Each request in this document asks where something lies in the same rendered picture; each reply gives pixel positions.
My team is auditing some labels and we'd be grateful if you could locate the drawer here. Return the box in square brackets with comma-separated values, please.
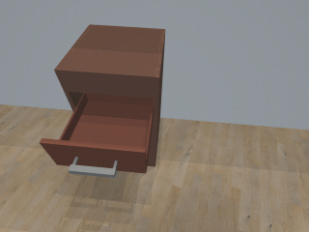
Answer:
[40, 93, 155, 174]

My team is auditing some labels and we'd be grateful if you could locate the handle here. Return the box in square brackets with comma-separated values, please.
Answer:
[68, 157, 118, 178]

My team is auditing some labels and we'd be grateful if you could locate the cabinet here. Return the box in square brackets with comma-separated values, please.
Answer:
[54, 24, 166, 167]

